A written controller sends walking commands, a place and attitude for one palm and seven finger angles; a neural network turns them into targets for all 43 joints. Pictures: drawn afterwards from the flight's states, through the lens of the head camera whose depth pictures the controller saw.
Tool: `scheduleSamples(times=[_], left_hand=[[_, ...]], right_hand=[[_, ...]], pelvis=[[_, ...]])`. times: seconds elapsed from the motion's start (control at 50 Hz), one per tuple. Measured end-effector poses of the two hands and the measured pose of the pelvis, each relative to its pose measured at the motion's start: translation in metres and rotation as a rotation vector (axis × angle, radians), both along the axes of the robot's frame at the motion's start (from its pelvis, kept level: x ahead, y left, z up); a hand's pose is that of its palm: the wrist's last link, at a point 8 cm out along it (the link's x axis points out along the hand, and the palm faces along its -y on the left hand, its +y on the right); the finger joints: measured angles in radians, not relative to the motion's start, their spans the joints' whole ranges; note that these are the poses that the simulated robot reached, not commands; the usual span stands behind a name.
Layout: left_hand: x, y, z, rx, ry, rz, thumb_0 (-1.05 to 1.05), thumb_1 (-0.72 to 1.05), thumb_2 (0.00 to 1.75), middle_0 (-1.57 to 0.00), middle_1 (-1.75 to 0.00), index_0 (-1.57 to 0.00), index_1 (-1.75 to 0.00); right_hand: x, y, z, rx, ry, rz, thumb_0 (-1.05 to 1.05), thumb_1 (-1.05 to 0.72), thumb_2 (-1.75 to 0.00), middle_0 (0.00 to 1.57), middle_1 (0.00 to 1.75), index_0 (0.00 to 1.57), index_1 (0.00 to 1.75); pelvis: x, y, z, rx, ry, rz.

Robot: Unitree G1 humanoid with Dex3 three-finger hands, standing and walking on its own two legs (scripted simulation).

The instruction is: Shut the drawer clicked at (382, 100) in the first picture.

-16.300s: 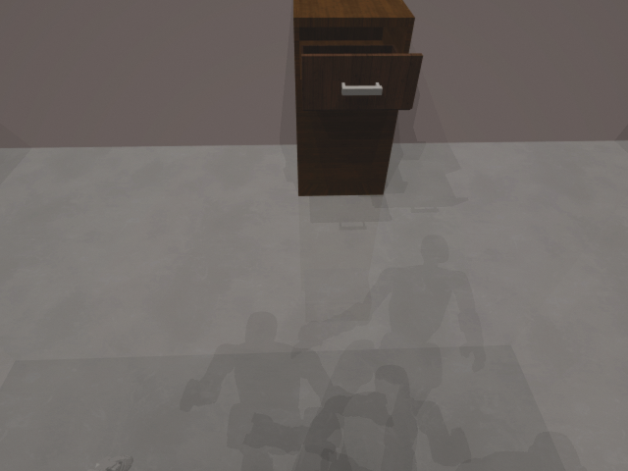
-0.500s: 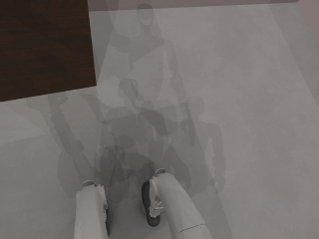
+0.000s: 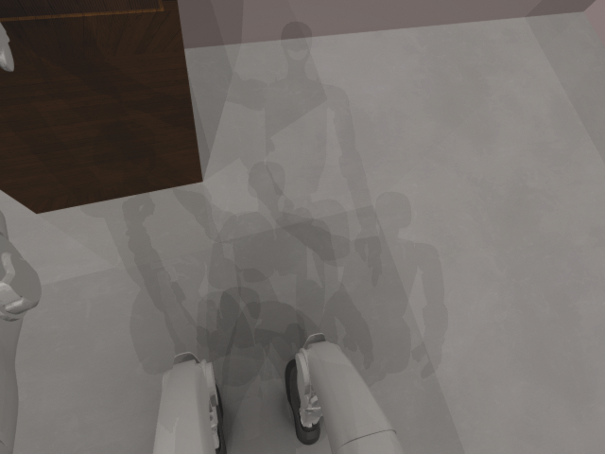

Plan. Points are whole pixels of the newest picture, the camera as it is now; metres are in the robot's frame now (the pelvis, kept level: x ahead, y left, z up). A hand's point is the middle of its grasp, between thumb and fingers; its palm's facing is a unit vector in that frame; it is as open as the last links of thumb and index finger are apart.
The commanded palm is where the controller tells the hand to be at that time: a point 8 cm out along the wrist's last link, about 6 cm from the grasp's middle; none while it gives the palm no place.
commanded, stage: pull the fist back off the drawer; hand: left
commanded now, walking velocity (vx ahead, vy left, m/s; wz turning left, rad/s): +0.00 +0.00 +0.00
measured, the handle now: out of the picture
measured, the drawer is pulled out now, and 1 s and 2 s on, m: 0.00 0.00 0.00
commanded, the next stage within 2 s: draw the hand back to the body in 0.08 s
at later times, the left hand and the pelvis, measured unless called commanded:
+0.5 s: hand out of the picture +0.48 +0.26 +0.12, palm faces +0.21 -0.98 -0.03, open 3.2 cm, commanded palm +0.45 +0.29 +0.14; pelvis +0.05 +0.00 +0.07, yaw +2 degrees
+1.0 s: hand out of the picture +0.32 +0.26 +0.23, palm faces +0.39 -0.87 -0.30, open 3.2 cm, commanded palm +0.27 +0.29 +0.24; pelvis +0.05 -0.01 +0.13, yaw +5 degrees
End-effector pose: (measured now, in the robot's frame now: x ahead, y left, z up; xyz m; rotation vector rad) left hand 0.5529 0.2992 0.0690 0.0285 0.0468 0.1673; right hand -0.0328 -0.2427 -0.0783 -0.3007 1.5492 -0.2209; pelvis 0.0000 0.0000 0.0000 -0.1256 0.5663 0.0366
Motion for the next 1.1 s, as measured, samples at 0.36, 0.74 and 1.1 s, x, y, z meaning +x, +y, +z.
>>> scheduleSamples(times=[0.36, 0.74, 1.1], left_hand=[[-0.042, 0.0, 0.024, 0.05, -0.031, -0.016, 0.01, 0.9, 0.9, -1.4, -1.6, -1.39, -1.6], [-0.176, -0.012, 0.105, 0.091, -0.009, -0.018, 0.01, 0.9, 0.9, -1.4, -1.6, -1.4, -1.6], [-0.297, -0.015, 0.19, 0.293, -0.03, 0.245, 0.01, 0.89, 0.9, -1.4, -1.6, -1.4, -1.6]], right_hand=[[0.083, -0.007, 0.016, 0.051, -0.127, 0.002, 0.01, -0.91, -0.9, 0.2, 0.3, 0.2, 0.3], [0.222, -0.002, 0.088, 0.085, -0.603, 0.135, 0.01, -0.91, -0.9, 0.2, 0.3, 0.2, 0.3], [0.283, 0.033, 0.136, 0.172, -0.833, 0.256, 0.02, -0.91, -0.9, 0.2, 0.3, 0.2, 0.3]], pelvis=[[0.038, 0.003, 0.036, 0.035, -0.062, -0.01], [0.056, 0.001, 0.096, 0.091, -0.346, 0.033], [0.055, -0.009, 0.134, 0.144, -0.578, 0.046]])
